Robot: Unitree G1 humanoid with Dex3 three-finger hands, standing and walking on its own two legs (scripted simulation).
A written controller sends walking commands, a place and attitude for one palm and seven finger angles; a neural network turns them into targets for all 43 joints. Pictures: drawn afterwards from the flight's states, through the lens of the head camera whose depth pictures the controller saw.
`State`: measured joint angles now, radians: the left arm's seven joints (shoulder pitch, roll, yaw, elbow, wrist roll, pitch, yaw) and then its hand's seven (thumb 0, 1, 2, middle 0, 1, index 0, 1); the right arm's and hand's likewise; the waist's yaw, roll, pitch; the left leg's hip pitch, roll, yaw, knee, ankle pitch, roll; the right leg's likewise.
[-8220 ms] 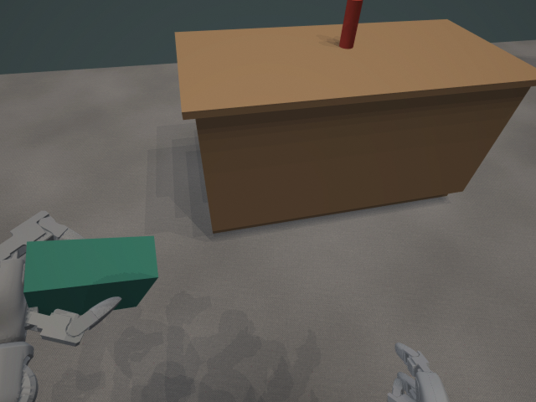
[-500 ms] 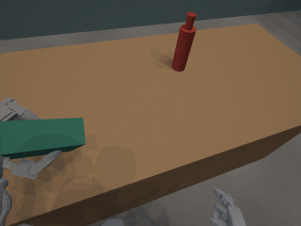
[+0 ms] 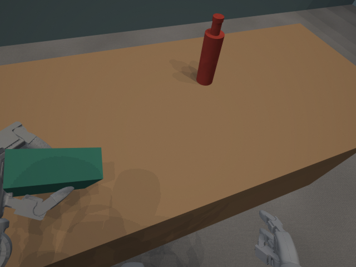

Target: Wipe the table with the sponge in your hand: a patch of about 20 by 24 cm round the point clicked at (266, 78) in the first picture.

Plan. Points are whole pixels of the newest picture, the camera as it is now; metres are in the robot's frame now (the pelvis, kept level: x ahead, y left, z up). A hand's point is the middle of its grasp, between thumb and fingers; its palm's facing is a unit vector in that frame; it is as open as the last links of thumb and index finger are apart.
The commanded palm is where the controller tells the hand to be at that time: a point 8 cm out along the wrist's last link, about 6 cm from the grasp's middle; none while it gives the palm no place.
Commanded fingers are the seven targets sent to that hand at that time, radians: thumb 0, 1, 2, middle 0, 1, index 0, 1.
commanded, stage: come to a stop and stand still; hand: left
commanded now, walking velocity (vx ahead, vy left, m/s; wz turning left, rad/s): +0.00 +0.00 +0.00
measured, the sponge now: (66, 172) +0.23 +0.21 +0.13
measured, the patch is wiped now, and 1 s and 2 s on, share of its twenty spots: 0.00 0.00 0.00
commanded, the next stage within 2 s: look again from close up in 0.18 s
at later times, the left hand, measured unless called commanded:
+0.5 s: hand (41, 170) +0.23 +0.25 +0.15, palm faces +0.33 -0.84 -0.43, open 9.3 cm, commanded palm +0.17 +0.28 +0.18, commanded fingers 0.00 0.10 1.30 -1.20 -1.60 -1.20 -1.60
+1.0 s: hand (46, 173) +0.22 +0.23 +0.16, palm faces +0.34 -0.84 -0.42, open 9.3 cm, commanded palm +0.15 +0.27 +0.18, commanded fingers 0.00 0.10 1.30 -1.20 -1.60 -1.20 -1.60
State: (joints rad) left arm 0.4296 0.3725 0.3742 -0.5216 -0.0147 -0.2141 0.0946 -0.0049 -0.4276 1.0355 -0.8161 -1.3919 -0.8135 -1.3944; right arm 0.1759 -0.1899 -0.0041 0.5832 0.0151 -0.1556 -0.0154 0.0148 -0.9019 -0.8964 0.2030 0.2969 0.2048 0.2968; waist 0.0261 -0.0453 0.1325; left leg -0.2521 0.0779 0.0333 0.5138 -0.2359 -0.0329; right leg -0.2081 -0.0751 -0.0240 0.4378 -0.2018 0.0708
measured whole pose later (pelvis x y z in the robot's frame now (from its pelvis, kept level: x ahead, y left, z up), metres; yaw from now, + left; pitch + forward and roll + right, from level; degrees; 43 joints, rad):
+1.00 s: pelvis -0.01 -0.01 +0.00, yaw +0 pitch -1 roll -2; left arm 0.44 0.40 0.40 -0.59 -0.03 -0.20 0.10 -0.01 -0.43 1.04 -0.82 -1.39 -0.81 -1.40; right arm 0.17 -0.14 0.01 0.54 0.02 -0.13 0.00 0.01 -0.90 -0.90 0.20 0.30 0.21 0.30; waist 0.02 -0.04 0.16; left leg -0.29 0.11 0.01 0.55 -0.24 -0.06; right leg -0.23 -0.04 -0.04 0.47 -0.21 0.05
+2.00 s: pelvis -0.02 -0.05 -0.01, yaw +0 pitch +2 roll -2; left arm 0.51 0.47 0.46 -0.68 -0.06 -0.25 0.08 0.00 -0.43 1.04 -0.82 -1.39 -0.81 -1.40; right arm 0.13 -0.18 -0.02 0.55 0.01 -0.13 -0.01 0.01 -0.90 -0.90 0.20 0.30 0.20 0.30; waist 0.00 -0.03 0.17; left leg -0.40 0.13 -0.05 0.62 -0.24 -0.09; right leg -0.37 0.00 -0.06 0.58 -0.24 0.00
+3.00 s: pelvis -0.01 -0.05 -0.01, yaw +1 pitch +0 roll -2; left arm 0.50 0.41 0.40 -0.63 -0.07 -0.18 0.12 0.00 -0.43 1.04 -0.82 -1.39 -0.82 -1.39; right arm 0.21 -0.17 0.00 0.57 0.02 -0.11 0.00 0.02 -0.90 -0.90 0.20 0.30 0.20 0.30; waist -0.01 -0.01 0.10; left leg -0.36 0.14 -0.06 0.60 -0.26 -0.08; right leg -0.32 0.00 -0.07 0.57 -0.26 -0.01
